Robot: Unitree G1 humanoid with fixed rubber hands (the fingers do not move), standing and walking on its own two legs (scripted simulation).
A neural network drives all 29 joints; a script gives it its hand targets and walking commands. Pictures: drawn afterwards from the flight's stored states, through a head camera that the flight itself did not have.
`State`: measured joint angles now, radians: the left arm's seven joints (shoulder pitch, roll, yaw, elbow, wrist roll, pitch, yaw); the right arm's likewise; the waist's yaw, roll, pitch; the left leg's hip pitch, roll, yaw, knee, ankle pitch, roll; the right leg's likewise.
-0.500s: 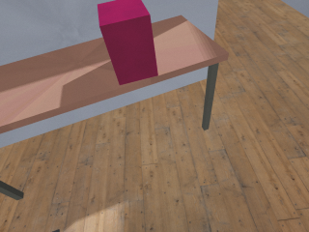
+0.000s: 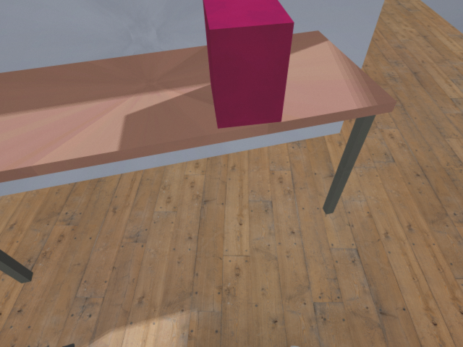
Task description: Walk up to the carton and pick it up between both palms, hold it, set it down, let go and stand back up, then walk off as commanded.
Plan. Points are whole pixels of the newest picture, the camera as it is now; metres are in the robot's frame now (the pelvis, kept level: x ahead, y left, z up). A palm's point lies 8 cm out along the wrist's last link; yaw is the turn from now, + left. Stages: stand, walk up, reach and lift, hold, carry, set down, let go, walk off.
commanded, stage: walk up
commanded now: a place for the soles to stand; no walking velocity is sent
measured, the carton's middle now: (243, 60) +0.87 +0.01 +0.07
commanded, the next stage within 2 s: none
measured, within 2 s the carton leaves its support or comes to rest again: neither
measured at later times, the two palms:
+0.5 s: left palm out of the picture +0.11 +0.32 -0.06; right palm out of the picture +0.10 -0.32 -0.09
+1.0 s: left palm out of the picture +0.10 +0.30 -0.07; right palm out of the picture +0.15 -0.36 -0.12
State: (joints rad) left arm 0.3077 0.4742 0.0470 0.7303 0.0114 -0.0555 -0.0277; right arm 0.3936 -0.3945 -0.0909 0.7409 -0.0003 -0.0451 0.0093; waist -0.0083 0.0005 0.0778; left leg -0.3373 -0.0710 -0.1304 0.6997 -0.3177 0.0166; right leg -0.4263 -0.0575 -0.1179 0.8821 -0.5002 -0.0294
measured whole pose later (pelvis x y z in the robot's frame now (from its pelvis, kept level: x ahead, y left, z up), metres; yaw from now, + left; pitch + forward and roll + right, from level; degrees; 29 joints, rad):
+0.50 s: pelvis +0.04 -0.01 +0.01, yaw +2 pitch -2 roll +1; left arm 0.31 0.44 0.05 0.73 0.01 -0.06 -0.03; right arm 0.36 -0.40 -0.09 0.78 0.00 -0.05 -0.01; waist 0.01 0.01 0.08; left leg -0.39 0.00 -0.09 0.88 -0.41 0.02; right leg -0.30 -0.07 -0.14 0.65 -0.32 -0.06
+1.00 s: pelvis +0.05 -0.05 -0.02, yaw +6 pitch -4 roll +4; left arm 0.28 0.48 0.05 0.73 0.01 0.01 -0.01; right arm 0.33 -0.40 -0.09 0.78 0.00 -0.04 -0.07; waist 0.01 -0.02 0.10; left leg -0.39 -0.06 -0.12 0.85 -0.40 0.00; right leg -0.38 -0.08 -0.10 0.88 -0.41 -0.06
